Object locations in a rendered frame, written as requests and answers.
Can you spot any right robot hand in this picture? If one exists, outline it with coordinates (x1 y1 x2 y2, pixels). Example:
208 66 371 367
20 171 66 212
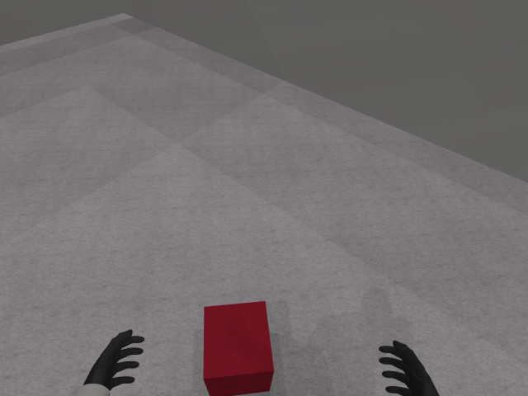
379 340 440 396

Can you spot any carton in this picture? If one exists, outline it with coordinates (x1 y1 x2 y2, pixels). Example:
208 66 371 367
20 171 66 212
203 301 274 396

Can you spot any left robot hand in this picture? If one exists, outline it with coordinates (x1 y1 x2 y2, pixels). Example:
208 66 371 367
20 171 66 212
83 329 144 390

